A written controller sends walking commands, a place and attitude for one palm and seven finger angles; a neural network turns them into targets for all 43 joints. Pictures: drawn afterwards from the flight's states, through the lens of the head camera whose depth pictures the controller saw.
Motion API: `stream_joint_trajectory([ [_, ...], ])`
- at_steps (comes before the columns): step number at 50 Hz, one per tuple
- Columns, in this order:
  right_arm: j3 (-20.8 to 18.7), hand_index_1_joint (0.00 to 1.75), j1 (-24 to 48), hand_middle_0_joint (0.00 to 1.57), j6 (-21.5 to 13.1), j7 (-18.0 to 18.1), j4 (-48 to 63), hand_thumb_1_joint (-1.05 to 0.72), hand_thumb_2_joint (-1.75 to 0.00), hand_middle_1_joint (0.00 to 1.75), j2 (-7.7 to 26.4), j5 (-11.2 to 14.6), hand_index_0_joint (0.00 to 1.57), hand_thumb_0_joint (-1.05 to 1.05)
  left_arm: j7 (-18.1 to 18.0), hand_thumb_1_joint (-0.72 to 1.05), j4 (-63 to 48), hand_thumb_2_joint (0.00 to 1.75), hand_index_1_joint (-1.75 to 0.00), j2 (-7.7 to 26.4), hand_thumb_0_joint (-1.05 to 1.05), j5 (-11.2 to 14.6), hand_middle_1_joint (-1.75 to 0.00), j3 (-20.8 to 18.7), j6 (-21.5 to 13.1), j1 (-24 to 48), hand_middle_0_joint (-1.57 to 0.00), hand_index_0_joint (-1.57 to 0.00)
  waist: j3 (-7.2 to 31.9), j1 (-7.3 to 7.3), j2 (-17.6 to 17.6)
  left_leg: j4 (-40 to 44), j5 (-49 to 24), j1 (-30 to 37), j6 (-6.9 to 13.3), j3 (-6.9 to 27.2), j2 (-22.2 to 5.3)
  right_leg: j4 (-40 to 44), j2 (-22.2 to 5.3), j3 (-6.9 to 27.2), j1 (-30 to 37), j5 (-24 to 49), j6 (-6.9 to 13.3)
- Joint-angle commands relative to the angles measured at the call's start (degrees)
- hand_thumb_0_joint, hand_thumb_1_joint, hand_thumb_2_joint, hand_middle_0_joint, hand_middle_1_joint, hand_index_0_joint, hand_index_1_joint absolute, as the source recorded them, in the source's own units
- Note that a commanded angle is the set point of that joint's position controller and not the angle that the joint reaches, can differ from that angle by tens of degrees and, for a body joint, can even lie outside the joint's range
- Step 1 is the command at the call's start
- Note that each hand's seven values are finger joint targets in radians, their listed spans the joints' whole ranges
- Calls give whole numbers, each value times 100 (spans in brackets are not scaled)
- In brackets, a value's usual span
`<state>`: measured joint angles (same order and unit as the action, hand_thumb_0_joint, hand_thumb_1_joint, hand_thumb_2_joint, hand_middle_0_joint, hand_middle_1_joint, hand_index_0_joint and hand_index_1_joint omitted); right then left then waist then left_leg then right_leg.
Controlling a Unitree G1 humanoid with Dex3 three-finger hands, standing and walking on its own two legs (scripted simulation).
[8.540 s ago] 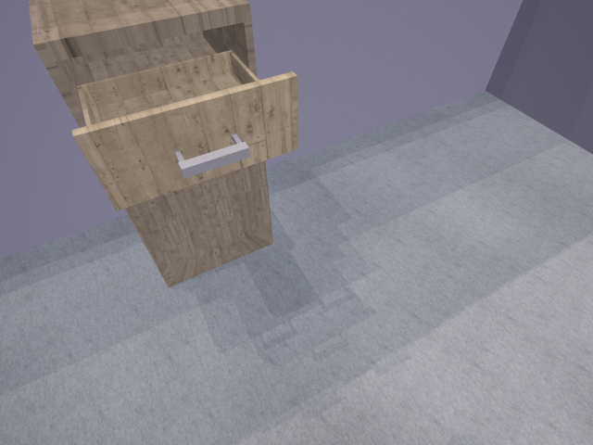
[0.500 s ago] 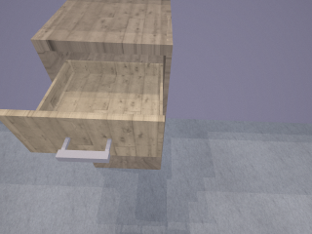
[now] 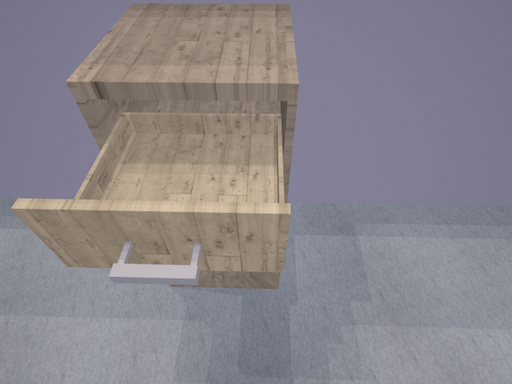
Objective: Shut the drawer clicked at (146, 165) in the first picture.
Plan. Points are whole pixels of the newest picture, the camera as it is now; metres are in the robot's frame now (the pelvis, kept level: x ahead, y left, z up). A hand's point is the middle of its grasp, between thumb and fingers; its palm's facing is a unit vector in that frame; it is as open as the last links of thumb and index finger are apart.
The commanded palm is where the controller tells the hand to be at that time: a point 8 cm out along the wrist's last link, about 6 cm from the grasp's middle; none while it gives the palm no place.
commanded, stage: raise the hand and make a fist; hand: left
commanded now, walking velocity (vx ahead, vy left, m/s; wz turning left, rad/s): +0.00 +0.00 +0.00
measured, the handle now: (158, 261) +0.29 +0.18 +0.03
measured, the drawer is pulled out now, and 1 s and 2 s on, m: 0.28 0.28 0.28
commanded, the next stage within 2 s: bring the fist close to the handle in 2.00 s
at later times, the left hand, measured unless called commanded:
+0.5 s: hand out of the picture +0.11 +0.15 -0.03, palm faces +0.08 -1.00 -0.04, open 6.3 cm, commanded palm +0.09 +0.21 -0.01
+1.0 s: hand out of the picture +0.12 +0.15 +0.04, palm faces +0.06 -1.00 -0.07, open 3.6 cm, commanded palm +0.07 +0.20 +0.05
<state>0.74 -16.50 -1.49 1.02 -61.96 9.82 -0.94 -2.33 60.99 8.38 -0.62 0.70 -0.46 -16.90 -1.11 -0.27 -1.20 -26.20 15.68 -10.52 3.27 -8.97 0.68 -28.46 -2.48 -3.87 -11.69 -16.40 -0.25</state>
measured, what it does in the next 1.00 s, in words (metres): stands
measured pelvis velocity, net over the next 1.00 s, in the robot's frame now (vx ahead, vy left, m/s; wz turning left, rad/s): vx -0.02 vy -0.04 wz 0.08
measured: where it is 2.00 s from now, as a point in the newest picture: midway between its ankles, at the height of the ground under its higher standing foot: outside the picture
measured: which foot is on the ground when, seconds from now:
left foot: down 0.00-1.00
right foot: down 0.00-1.00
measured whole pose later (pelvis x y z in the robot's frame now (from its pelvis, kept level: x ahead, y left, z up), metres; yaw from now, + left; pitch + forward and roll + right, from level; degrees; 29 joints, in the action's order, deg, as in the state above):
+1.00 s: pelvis -0.02 -0.04 -0.04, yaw +4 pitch +7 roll -1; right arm -1.3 -16.2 -16.1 2.2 -33.8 14.0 3.6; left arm 17.3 -13.9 12.1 17.2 -9.0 -20.2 -40.2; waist 5.4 -0.1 -2.5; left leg -50.0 23.8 -33.1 0.3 -2.5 -2.3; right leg -48.7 -0.6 -7.8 -30.7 -25.2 2.9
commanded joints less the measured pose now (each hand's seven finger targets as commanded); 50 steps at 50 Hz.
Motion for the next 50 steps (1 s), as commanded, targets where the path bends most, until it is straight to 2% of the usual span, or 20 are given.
stream_joint_trajectory([
  [1, -82, 30, -335, 20, -69, 55, 89, -90, -90, 30, 487, 4, 20, 0, -28, 90, -130, 90, -30, 518, 0, -3, -30, -90, -76, -333, -20, -20, -149, 35, 134, 541, -1470, 130, -39, 888, -777, 395, -369, 537, -55, 1064, 242],
  [4, -86, 30, -283, 20, -71, 65, 38, -90, -90, 30, 495, 4, 20, 0, -29, 90, -82, 90, -30, 525, 0, -1, -30, -88, -72, -343, -20, -20, -159, 42, 133, 537, -1613, 236, -42, 858, -784, 424, -386, 538, -41, 1200, 234],
  [5, -148, 30, 148, 20, -44, 32, 419, -90, -90, 30, 752, 85, 20, 0, -229, 90, 132, 90, -30, 690, 0, -74, -30, -83, -127, -661, -20, -20, -354, 152, 789, -537, -2451, -211, -192, 780, -1025, 435, -614, 715, -199, 2726, 112],
  [6, -337, 30, 44, 20, -872, 223, 2379, -90, -90, 30, 1576, 354, 20, 0, -178, 90, -8732, 90, -32, 2016, 0, 1017, -32, -983, -1292, 3598, -22, -22, 2597, -475, -271, 19, -2911, 1177, -315, 1162, -333, -77, -9, 226, 156, 2538, 225],
  [7, -184, 30, 481, 20, -1412, 389, 2078, -90, -90, 30, 1115, 248, 20, 0, -342, 90, -7390, 90, -34, 1558, 0, 544, -34, -773, -1022, 796, -24, -24, 2609, 94, -1307, 188, -3778, 1867, -362, 1248, -661, -490, 134, 209, -229, 1080, 267],
  [8, -230, 30, 570, 20, -1610, 324, 1992, -90, -90, 30, 873, 297, 20, 0, -515, 90, -6404, 90, -37, 243, 0, 746, -37, 68, -255, -934, -26, -26, 1652, -63, -1376, 393, -3652, 1169, -586, 1195, -618, -700, 123, -47, -790, 79, 159],
  [9, -289, 30, 245, 20, -1665, 262, 1850, -90, -90, 30, 961, 327, 20, 0, -455, 90, -6536, 90, -39, -131, 0, 849, -39, 251, -182, -599, -28, -28, 775, -229, -765, 307, -3250, 740, -555, 1178, -591, -666, 122, -70, -1094, -27, 95],
  [10, -402, 30, 365, 20, -1762, 204, 2168, -90, -90, 30, 1072, 257, 20, 0, -368, 90, -6838, 90, -41, 11, 0, 864, -41, 110, -381, -489, -30, -30, 319, -252, -562, 20, -2809, 354, -475, 1246, -523, -469, 147, -144, -1297, -21, 107],
  [13, -594, 30, 613, 20, -1748, -5, 2718, -90, -90, 30, 1143, 165, 20, 0, 310, 90, -6025, 90, -47, -30, 0, 1008, -47, -385, -1164, -2657, -36, -36, 641, 161, 747, -820, -2306, -694, -484, 1089, -346, -523, 254, -371, -1220, 862, 152],
  [14, -613, 30, 710, 20, -1658, -83, 2850, -90, -90, 30, 1118, 178, 20, 0, 632, 90, -5771, 90, -50, -224, 0, 1092, -50, -313, -1545, -2827, -38, -38, 508, 140, 1407, -1075, -1998, -1144, -484, 1037, -309, -870, 298, -441, -1533, 912, 133],
  [15, -652, 30, 908, 20, -1597, -147, 3032, -90, -90, 30, 1126, 173, 20, 0, 1004, 90, -5706, 90, -52, -336, 0, 1223, -52, -319, -1978, -3020, -40, -40, 411, 230, 1609, -1312, -1493, -1630, -456, 914, -224, -1146, 308, -408, -1747, 895, 139],
  [17, -723, 30, 1108, 20, -1555, -259, 3379, -90, -90, 30, 1159, 170, 20, 0, 1673, 90, -5840, 90, -56, 98, 0, 1376, -56, -744, -2893, -2985, -44, -44, 727, 294, 1151, -1784, -864, -2226, -457, 788, -87, -1645, 235, -227, -1916, 913, 212],
  [18, -750, 30, 1100, 20, -1544, -330, 3465, -90, -90, 30, 1140, 168, 20, 0, 1819, 90, -6024, 90, -58, 588, 0, 1302, -58, -1126, -3253, -2881, -46, -46, 943, 385, 539, -1981, -843, -2404, -454, 765, -73, -1866, 176, -59, -1907, 1018, 257],
  [19, -732, 30, 1152, 20, -1574, -366, 3697, -90, -90, 30, 1086, 145, 20, 0, 1949, 90, -6835, 90, -60, 783, 0, 1301, -60, -1175, -3629, -2598, -48, -48, 1580, 431, 99, -2174, -947, -2373, -378, 724, -50, -2099, 178, 75, -1831, 1093, 263],
  [21, -707, 30, 1112, 20, -1586, -342, 3911, -90, -90, 30, 960, 151, 20, 0, 1976, 90, -7636, 90, -65, 1046, 0, 1415, -65, -1460, -3895, -2327, -52, -52, 2084, 431, -567, -2394, -986, -2258, -290, 715, -73, -2250, 214, 217, -1933, 863, 276],
  [25, -567, 30, 990, 20, -1532, -98, 4032, -90, -90, 30, 958, 276, 20, 0, 1814, 90, -8251, 90, -73, 789, 0, 1784, -73, -1244, -3715, -1370, -60, -60, 1181, -102, -333, -2649, 359, -2693, -185, 884, -76, -1671, 211, 553, -2687, -816, 207],
  [29, -456, 30, 692, 20, -1600, 105, 3984, -90, -90, 30, 1052, 339, 20, 0, 2067, 90, -8347, 90, -82, 870, 0, 1684, -82, -845, -3274, -865, -68, -68, 1257, -397, -123, -2853, 393, -2693, -102, 939, -108, -1338, 141, 817, -2640, -891, 100],
  [33, -417, 30, 835, 20, -1598, 216, 3918, -90, -90, 30, 1042, 415, 20, 0, 2366, 90, -7728, 90, -91, 1326, 0, 1750, -91, -1403, -2529, -1284, -76, -76, 1474, -176, 279, -2737, 188, -2757, -106, 994, -97, -1071, -4, 1060, -1940, -502, -88],
  [38, -360, 30, 1090, 20, -1538, 225, 3950, -90, -90, 30, 851, 427, 20, 0, 2184, 90, -7786, 90, -101, 1342, 0, 1977, -101, -1971, -1998, -2095, -86, -86, 1713, 238, 403, -2295, -329, -2481, -181, 1050, -90, -1099, -120, 902, -1082, 779, -215],
  [50, -371, 30, 857, 20, -2022, 151, 3960, -90, -90, 30, 925, 463, 20, 0, 1852, 90, -8957, 90, -127, 948, 0, 1808, -127, -1181, -2428, -2297, -110, -110, 1060, 102, 192, -1755, 29, -1897, -132, 987, -94, -782, 79, 494, -1632, -554, 37],
])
